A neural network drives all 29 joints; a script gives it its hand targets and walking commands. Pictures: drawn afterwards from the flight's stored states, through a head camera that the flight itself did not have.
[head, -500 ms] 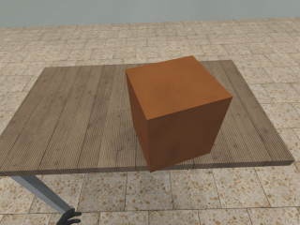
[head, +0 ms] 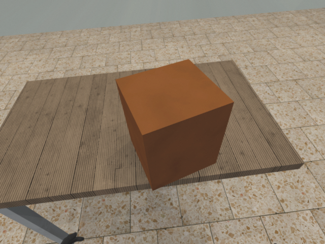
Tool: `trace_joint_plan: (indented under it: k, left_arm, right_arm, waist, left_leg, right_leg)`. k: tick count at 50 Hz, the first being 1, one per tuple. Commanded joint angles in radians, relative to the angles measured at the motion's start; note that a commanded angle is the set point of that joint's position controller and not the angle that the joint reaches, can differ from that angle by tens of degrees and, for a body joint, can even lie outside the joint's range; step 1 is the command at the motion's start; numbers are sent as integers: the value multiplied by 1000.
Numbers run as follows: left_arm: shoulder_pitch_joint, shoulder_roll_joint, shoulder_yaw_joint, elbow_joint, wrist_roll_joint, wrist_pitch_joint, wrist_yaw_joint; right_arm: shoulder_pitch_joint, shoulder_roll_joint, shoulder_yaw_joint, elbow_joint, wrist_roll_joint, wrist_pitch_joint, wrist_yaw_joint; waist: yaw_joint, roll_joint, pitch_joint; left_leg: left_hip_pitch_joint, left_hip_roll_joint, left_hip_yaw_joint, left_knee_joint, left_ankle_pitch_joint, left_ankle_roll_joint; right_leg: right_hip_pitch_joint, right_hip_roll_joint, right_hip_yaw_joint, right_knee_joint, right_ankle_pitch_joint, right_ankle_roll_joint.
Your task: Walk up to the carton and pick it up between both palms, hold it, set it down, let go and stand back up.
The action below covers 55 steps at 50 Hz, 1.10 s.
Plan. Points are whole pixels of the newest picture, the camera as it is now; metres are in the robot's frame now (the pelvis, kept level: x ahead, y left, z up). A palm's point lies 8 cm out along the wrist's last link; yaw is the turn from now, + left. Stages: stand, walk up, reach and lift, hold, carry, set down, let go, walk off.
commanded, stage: walk up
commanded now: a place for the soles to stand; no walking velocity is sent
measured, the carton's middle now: (170, 125) +0.43 +0.00 +0.06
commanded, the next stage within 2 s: none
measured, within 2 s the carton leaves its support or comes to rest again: neither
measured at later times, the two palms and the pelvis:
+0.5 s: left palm out of the picture +0.14 +0.26 -0.08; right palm out of the picture +0.09 -0.29 -0.10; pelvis +0.00 -0.01 +0.00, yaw -2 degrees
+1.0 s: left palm (86, 240) +0.18 +0.22 -0.09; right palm out of the picture +0.06 -0.31 -0.10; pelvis +0.04 -0.03 +0.00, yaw -5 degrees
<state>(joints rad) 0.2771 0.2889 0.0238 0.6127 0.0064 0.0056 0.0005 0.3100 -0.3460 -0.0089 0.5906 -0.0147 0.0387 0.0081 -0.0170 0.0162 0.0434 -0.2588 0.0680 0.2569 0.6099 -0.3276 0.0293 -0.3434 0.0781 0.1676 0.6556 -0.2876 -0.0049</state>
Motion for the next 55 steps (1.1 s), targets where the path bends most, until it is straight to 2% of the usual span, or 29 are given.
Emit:
trace_joint_plan:
  k: [1,5,9,11,12,18,20,23,26,28,29,30,31,32,33,35,37,38,39,40,41,42,43,45,47,48,50,52,55]
  left_arm:
    - [-11,143,43,-88,1,-19,3]
    - [7,144,48,-100,2,-17,1]
    - [6,176,56,-104,-1,-20,6]
    - [-11,182,56,-105,-1,-19,8]
    - [-33,180,54,-109,0,-17,9]
    - [-4,134,46,-105,3,-13,1]
    - [7,133,49,-112,4,-13,0]
    - [11,156,55,-117,0,-17,3]
    - [-5,188,61,-113,0,-19,8]
    - [-37,171,55,-115,2,-13,12]
    - [4,131,47,-81,13,2,0]
    - [-27,95,38,-96,21,9,-11]
    - [-50,82,35,-100,26,8,-19]
    - [-33,89,41,-96,33,7,-24]
    - [-27,94,45,-92,36,4,-30]
    - [-26,71,47,-87,32,-6,-39]
    - [10,37,43,-78,19,-27,-39]
    - [27,47,45,-71,22,-36,-34]
    - [42,77,54,-68,30,-40,-27]
    - [65,130,66,-69,35,-41,-16]
    - [90,198,81,-70,30,-37,-6]
    - [89,208,85,-56,18,-26,6]
    - [65,203,82,-47,20,-17,16]
    - [9,180,64,-42,28,-4,27]
    - [-100,161,44,-52,22,7,20]
    - [-115,137,34,-53,14,7,12]
    - [-66,78,17,-40,-7,9,-1]
    - [-77,94,19,-20,1,1,-3]
    - [-82,129,25,-8,8,-10,-2]
  right_arm:
    - [14,-137,-43,-68,-2,-28,-6]
    - [-1,-145,-44,-63,0,-19,-6]
    - [-6,-127,-42,-69,3,-6,-3]
    - [13,-115,-41,-68,3,-6,-4]
    - [35,-110,-40,-63,4,-10,-4]
    - [21,-151,-50,-47,-3,-31,-7]
    - [7,-154,-50,-48,-2,-25,-8]
    - [-15,-144,-46,-58,3,-10,-4]
    - [11,-117,-44,-61,5,-2,-4]
    - [41,-116,-44,-48,3,-10,-7]
    - [126,-95,-52,-35,-22,-34,-14]
    - [148,-136,-62,-22,-29,-51,-22]
    - [153,-176,-79,-3,-40,-56,-32]
    - [112,-181,-78,-5,-42,-59,-40]
    - [99,-155,-68,0,-44,-65,-43]
    - [96,-145,-58,19,-42,-70,-41]
    - [72,-151,-52,26,-17,-64,-26]
    - [71,-148,-46,26,-2,-56,-17]
    - [92,-132,-39,19,9,-51,-10]
    - [110,-105,-27,1,16,-47,-3]
    - [131,-74,-17,-19,13,-38,0]
    - [122,-68,-22,-27,5,-24,-6]
    - [116,-63,-23,-35,2,-16,-10]
    - [161,-62,-32,-26,-2,-23,-18]
    - [240,-66,-40,1,2,-47,-17]
    - [242,-83,-46,1,-4,-60,-15]
    - [130,-151,-61,-27,7,-62,-12]
    - [105,-120,-49,-39,21,-56,-6]
    - [158,-97,-40,-30,18,-55,-6]
  waist:
    - [2,-45,-57]
    - [15,-3,-56]
    - [8,-54,-45]
    - [-4,-83,-39]
    - [-18,-91,-33]
    - [5,-5,-62]
    - [13,22,-56]
    - [16,4,-38]
    - [-3,-89,-39]
    - [-15,-97,-19]
    - [-29,-130,-67]
    - [-50,-57,7]
    - [-52,42,44]
    - [-38,62,93]
    - [-30,40,108]
    - [-17,28,72]
    - [8,88,-2]
    - [19,90,-34]
    - [26,56,-68]
    - [39,-29,-101]
    - [49,-133,-116]
    - [64,-139,-64]
    - [60,-141,-2]
    - [32,-137,-11]
    - [-29,-127,-63]
    - [-31,-95,-84]
    - [34,24,-42]
    - [36,13,10]
    - [16,-6,-50]
  left_leg:
    - [137,131,-212,-122,48,56]
    - [84,169,-186,-134,57,77]
    - [107,90,-160,-34,23,37]
    - [137,53,-186,-17,-12,19]
    - [142,51,-199,-38,-13,20]
    - [108,181,-228,-161,75,85]
    - [65,209,-209,-164,88,101]
    - [55,150,-166,-94,53,66]
    - [118,40,-184,7,-23,11]
    - [136,36,-212,-45,-41,12]
    - [215,65,-241,-127,-233,41]
    - [234,155,-333,-234,-273,81]
    - [215,309,-427,-347,-331,143]
    - [146,404,-468,-388,-247,197]
    - [106,403,-430,-395,-151,210]
    - [110,340,-309,-354,-9,179]
    - [82,225,-143,-242,141,111]
    - [49,169,-91,-157,204,73]
    - [9,139,-73,-80,228,41]
    - [-60,105,-57,11,129,4]
    - [-91,31,-88,126,-87,-34]
    - [-122,0,-156,170,-303,-38]
    - [-180,0,-199,208,-328,-38]
    - [-145,14,-251,158,-237,-38]
    - [65,-3,-229,-78,21,-29]
    - [125,11,-261,-137,143,-16]
    - [-26,126,-400,-215,63,54]
    - [-95,87,-346,-192,109,42]
    - [-6,39,-301,-125,213,13]
  right_leg:
    - [-108,-79,133,-99,139,-57]
    - [-53,-66,88,-38,162,-49]
    - [-110,-111,218,-137,122,-84]
    - [-157,-132,298,-200,58,-105]
    - [-161,-131,300,-207,44,-105]
    - [-60,-43,75,-30,160,-37]
    - [-24,-44,54,5,154,-34]
    - [-46,-75,131,-60,161,-52]
    - [-135,-136,333,-213,58,-106]
    - [-161,-129,329,-237,7,-102]
    - [-187,-62,240,-204,-183,-101]
    - [-272,-13,138,-110,-183,-58]
    - [-293,0,24,57,-116,-14]
    - [-272,-43,-27,137,-138,3]
    - [-245,-76,-36,161,-167,10]
    - [-167,-106,-47,90,-127,10]
    - [15,-67,-119,-77,15,1]
    - [112,-29,-135,-135,124,-8]
    - [180,-34,-99,-131,197,-27]
    - [234,-123,40,-124,262,-75]
    - [211,-263,282,-216,191,-170]
    - [159,-316,368,-268,104,-247]
    - [139,-336,373,-280,99,-273]
    - [113,-323,284,-248,237,-244]
    - [18,-246,126,-186,288,-159]
    - [-19,-206,63,-143,245,-102]
    - [47,-92,-55,-76,15,-19]
    - [110,-116,-30,-119,117,-21]
    - [112,-156,-10,-139,229,-43]
